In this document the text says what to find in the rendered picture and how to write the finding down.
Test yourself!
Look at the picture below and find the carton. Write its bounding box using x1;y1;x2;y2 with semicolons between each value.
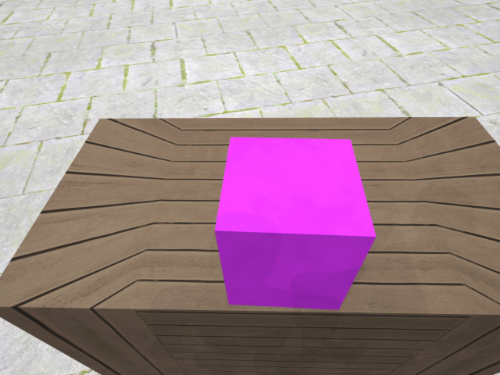
215;137;376;310

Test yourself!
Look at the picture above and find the pedestal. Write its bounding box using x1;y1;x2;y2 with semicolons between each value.
0;117;500;375

